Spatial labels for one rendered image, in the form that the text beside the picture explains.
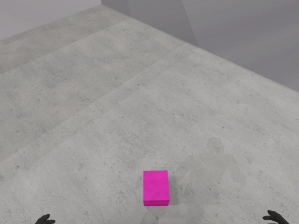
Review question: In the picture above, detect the carton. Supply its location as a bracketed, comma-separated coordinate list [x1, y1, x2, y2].
[143, 170, 170, 206]

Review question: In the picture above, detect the right robot hand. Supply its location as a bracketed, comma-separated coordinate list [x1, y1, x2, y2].
[263, 210, 289, 224]

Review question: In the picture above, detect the left robot hand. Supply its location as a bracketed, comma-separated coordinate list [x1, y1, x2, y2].
[35, 214, 55, 224]

